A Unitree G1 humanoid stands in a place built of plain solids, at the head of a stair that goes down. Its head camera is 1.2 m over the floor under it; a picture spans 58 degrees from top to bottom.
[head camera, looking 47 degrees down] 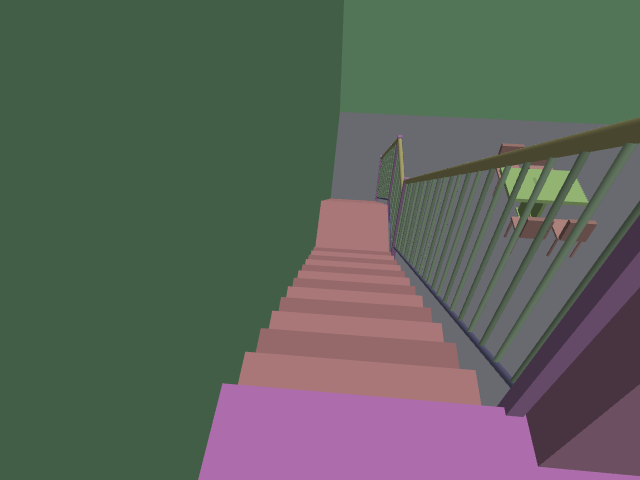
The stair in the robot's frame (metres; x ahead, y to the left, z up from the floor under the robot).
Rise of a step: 0.18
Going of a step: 0.21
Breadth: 0.80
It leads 5 degrees to the right of straight ahead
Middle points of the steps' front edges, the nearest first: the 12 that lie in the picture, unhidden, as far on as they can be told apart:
0.52 -0.12 0.00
0.72 -0.14 -0.19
0.93 -0.15 -0.37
1.13 -0.17 -0.54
1.34 -0.19 -0.72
1.54 -0.21 -0.90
1.75 -0.23 -1.08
1.95 -0.24 -1.25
2.16 -0.26 -1.43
2.36 -0.28 -1.61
2.57 -0.30 -1.78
2.77 -0.32 -1.96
